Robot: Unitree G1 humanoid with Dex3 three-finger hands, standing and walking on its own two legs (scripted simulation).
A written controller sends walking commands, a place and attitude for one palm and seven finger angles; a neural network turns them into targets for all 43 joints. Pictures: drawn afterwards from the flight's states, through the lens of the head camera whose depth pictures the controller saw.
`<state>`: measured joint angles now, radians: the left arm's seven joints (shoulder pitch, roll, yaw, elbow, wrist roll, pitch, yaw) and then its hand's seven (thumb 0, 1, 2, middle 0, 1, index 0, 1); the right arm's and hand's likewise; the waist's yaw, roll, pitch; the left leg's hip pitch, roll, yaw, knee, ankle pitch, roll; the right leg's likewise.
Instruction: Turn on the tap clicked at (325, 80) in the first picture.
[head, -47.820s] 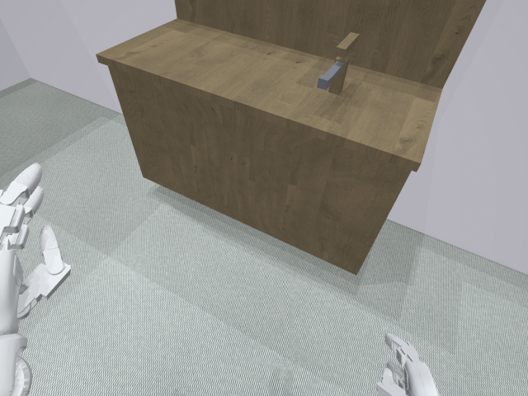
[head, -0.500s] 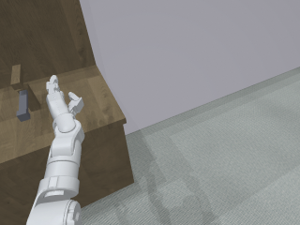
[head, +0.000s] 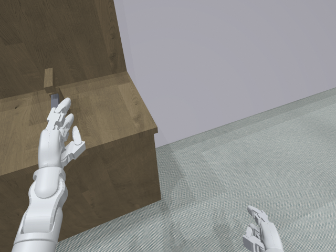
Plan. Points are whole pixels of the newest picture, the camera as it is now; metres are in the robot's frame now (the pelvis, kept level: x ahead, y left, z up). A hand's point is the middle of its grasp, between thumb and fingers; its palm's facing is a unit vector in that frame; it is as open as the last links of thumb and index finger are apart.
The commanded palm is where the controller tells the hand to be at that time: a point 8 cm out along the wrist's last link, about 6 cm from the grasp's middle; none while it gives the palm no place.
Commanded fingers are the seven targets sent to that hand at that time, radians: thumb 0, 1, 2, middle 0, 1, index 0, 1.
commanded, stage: draw the hand back beside the body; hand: left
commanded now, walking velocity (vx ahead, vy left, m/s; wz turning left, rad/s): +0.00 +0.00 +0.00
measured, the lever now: (55, 118) +0.48 +0.40 +0.05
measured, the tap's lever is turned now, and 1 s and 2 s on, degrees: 0 0 0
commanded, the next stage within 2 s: step back with the hand held close in 0.74 s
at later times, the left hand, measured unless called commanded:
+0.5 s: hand (34, 181) +0.20 +0.26 +0.16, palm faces +0.41 -0.85 -0.34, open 7.4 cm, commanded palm +0.15 +0.30 +0.17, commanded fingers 0.00 0.90 0.90 -0.20 -0.30 -0.20 -0.30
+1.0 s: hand (33, 173) +0.21 +0.27 +0.16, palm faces +0.43 -0.82 -0.38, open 7.4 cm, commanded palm +0.15 +0.29 +0.17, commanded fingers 0.00 0.90 0.90 -0.20 -0.30 -0.20 -0.30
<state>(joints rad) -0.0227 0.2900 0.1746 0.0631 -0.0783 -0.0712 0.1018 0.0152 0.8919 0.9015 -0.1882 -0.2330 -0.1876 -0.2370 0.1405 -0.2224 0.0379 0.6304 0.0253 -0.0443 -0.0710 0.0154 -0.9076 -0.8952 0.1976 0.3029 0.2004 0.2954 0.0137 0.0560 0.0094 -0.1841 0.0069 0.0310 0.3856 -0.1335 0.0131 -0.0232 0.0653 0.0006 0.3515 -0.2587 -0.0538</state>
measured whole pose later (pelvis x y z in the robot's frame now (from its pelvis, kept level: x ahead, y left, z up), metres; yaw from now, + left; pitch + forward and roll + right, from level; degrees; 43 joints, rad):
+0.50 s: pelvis +0.00 +0.02 +0.00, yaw +0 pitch -5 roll -1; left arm 0.45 0.32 0.28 -0.38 -0.07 -0.12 0.11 0.01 0.89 0.90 -0.21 -0.29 -0.21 -0.30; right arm 0.19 -0.23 0.01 0.66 0.00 -0.11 -0.05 0.02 -0.91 -0.90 0.20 0.30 0.20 0.30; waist 0.04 0.06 0.01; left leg -0.15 -0.01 0.03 0.37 -0.13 0.03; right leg 0.03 0.05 0.00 0.30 -0.24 -0.03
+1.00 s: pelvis +0.00 +0.01 +0.00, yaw +1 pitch -2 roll -2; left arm 0.39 0.34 0.32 -0.35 -0.06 -0.15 0.11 0.01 0.89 0.90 -0.21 -0.30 -0.21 -0.30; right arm 0.16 -0.23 0.02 0.64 0.00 -0.07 -0.06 0.02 -0.91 -0.90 0.20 0.30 0.20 0.30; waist 0.03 0.08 0.01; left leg -0.24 0.01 0.01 0.42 -0.14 0.03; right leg -0.04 0.07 -0.02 0.32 -0.24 -0.04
